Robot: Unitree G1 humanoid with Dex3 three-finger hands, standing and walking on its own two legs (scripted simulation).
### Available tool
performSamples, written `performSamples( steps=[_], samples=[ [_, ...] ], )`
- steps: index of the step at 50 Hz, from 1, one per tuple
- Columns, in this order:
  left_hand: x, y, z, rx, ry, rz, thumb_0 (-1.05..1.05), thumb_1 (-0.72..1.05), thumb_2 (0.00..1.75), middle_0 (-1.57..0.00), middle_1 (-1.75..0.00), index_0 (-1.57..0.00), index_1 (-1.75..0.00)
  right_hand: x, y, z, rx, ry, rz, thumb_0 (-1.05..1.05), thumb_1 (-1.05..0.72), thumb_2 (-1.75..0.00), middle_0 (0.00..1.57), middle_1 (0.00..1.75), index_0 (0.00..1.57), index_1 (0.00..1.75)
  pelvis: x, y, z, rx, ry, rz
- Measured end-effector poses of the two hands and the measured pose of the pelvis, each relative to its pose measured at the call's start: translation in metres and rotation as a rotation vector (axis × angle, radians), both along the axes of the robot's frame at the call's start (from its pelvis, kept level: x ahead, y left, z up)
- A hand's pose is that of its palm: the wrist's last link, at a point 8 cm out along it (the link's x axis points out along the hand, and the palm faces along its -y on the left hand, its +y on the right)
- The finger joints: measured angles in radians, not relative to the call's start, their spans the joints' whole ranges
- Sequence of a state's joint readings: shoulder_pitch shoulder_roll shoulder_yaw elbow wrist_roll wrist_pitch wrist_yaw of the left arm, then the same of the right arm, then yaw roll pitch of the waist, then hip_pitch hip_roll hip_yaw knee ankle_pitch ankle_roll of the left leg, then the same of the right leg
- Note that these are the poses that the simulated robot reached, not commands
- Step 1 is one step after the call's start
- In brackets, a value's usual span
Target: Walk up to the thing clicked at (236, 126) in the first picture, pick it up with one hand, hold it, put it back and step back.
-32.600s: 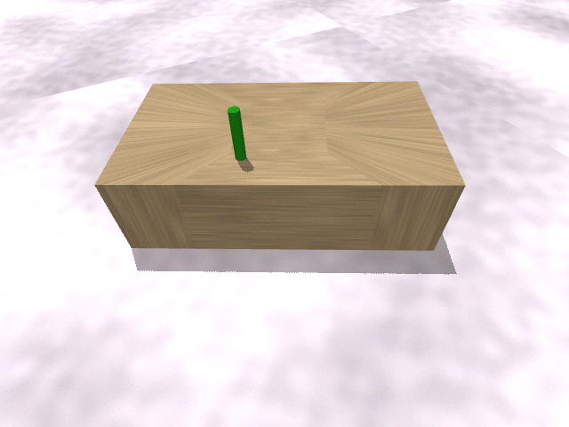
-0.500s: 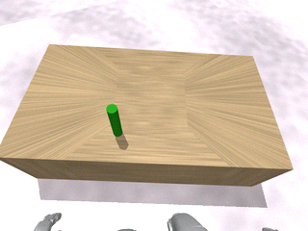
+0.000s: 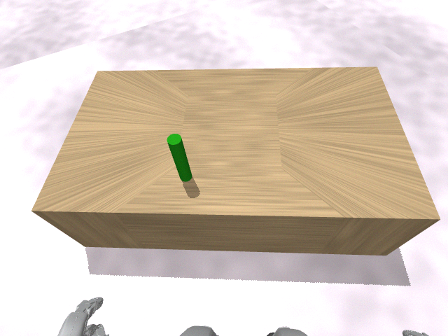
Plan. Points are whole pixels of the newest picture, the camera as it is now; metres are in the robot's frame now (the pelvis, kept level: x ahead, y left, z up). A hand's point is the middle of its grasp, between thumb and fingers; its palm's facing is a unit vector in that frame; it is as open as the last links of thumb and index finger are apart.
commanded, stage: step back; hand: left
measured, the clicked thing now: (180, 159) +0.65 +0.19 -0.27
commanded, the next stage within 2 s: none
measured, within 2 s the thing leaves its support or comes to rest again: neither
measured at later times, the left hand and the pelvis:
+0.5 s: hand out of the picture -0.05 +0.26 -0.16, palm faces -0.06 -0.91 -0.40, open 7.3 cm; pelvis -0.14 -0.02 -0.01, yaw -4 degrees
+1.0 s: hand out of the picture -0.17 +0.23 -0.15, palm faces +0.05 -0.93 -0.37, open 7.3 cm; pelvis -0.30 -0.04 -0.01, yaw +3 degrees
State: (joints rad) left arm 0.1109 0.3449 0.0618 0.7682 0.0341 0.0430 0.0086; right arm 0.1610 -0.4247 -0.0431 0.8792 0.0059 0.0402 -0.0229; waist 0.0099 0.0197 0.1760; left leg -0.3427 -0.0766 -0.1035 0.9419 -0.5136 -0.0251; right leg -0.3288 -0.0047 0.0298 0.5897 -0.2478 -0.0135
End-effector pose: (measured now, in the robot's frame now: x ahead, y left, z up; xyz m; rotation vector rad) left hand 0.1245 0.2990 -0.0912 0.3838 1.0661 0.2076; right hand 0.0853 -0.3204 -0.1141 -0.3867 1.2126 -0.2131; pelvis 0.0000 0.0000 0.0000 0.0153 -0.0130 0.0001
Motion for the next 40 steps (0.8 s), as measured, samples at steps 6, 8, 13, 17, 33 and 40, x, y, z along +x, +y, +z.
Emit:
performSamples(
  steps=[6,8,13,17,33,40],
  samples=[
    [-0.027,0.019,-0.025,-0.039,-0.017,0.018,0.0,0.91,0.89,-0.21,-0.3,-0.21,-0.3,-0.038,0.017,0.003,-0.033,0.02,0.028,0.01,-0.9,-0.9,0.2,0.3,0.2,0.3,-0.035,0.012,-0.011,0.018,-0.035,0.013],
    [-0.042,0.02,-0.028,-0.048,0.016,0.031,0.0,0.91,0.89,-0.21,-0.3,-0.21,-0.3,-0.05,0.023,0.011,-0.025,0.015,0.032,0.01,-0.9,-0.9,0.2,0.3,0.2,0.3,-0.043,0.013,-0.007,-0.01,-0.034,0.021],
    [-0.083,0.021,-0.025,-0.069,0.062,0.06,0.0,0.91,0.89,-0.2,-0.3,-0.21,-0.3,-0.068,0.025,0.03,-0.036,0.004,0.035,0.01,-0.9,-0.9,0.21,0.3,0.21,0.3,-0.063,0.01,0.006,-0.043,-0.006,0.011],
    [-0.12,0.021,-0.026,-0.05,0.111,0.061,0.0,0.91,0.89,-0.2,-0.3,-0.21,-0.3,-0.072,0.018,0.033,-0.045,-0.054,0.037,0.01,-0.9,-0.9,0.21,0.3,0.21,0.3,-0.084,0.005,0.006,-0.042,-0.002,-0.011],
    [-0.234,-0.033,0.003,0.024,0.125,0.04,0.0,0.91,0.89,-0.21,-0.3,-0.21,-0.3,-0.163,-0.034,-0.004,0.049,-0.108,-0.026,0.01,-0.9,-0.9,0.2,0.3,0.2,0.3,-0.181,-0.04,-0.001,0.029,-0.026,-0.053],
    [-0.239,-0.035,0.011,0.049,0.006,0.033,0.0,0.9,0.89,-0.21,-0.3,-0.21,-0.3,-0.236,-0.038,-0.013,0.031,0.021,0.004,0.01,-0.9,-0.9,0.2,0.3,0.2,0.3,-0.223,-0.046,-0.002,0.015,-0.006,0.011]
  ],
)
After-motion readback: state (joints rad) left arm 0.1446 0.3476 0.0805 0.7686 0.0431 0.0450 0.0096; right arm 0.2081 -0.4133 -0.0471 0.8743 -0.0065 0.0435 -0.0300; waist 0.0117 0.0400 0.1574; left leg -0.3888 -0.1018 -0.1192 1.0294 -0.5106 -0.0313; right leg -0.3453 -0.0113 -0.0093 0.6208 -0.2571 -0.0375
